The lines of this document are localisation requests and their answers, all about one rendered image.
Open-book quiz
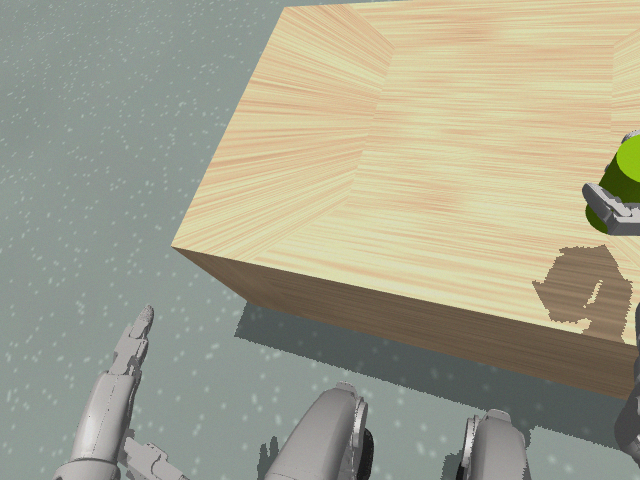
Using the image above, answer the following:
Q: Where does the right robot hand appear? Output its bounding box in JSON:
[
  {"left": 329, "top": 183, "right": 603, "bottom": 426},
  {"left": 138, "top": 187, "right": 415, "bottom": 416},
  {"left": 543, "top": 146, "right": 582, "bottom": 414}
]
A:
[{"left": 582, "top": 130, "right": 640, "bottom": 236}]

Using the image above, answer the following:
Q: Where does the can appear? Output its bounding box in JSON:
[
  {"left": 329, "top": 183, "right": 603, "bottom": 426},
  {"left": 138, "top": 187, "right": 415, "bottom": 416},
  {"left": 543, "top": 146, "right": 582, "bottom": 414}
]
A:
[{"left": 585, "top": 134, "right": 640, "bottom": 236}]

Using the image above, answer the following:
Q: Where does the right robot arm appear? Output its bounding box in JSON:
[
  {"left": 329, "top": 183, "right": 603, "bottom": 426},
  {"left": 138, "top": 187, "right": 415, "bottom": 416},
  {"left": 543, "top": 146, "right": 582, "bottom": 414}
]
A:
[{"left": 614, "top": 302, "right": 640, "bottom": 468}]

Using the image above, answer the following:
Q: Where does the left robot foot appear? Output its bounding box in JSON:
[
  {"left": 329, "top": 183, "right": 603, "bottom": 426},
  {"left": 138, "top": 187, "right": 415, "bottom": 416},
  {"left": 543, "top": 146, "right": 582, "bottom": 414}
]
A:
[{"left": 357, "top": 428, "right": 374, "bottom": 480}]

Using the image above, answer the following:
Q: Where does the left robot hand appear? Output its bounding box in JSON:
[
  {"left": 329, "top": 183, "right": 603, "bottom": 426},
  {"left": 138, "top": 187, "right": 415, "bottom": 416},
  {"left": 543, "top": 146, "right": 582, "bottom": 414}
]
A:
[{"left": 69, "top": 305, "right": 189, "bottom": 480}]

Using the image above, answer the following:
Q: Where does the left robot arm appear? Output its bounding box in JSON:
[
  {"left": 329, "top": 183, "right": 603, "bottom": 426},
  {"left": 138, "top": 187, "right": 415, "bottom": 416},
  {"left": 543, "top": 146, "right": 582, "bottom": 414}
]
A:
[{"left": 52, "top": 458, "right": 121, "bottom": 480}]

